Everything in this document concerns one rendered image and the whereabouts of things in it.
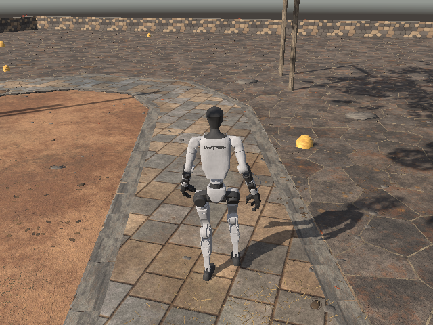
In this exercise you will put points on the humanoid robot torso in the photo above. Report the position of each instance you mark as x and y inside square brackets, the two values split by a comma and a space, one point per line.
[215, 158]

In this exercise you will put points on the robot left hand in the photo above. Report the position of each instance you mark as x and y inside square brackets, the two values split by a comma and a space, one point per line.
[190, 188]

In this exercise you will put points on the left robot upper arm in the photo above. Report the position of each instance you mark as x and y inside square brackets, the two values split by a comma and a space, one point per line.
[191, 154]

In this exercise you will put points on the robot right hand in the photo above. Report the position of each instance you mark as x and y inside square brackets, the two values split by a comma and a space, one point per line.
[256, 201]

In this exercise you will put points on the right robot upper arm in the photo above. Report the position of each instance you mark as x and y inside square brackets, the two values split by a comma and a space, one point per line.
[236, 142]

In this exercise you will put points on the right robot forearm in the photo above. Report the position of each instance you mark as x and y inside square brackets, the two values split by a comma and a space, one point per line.
[250, 181]

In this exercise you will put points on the left robot thigh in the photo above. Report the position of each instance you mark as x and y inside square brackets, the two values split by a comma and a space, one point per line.
[203, 209]

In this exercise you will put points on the left robot forearm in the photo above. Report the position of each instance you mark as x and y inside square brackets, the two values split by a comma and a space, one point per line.
[185, 178]

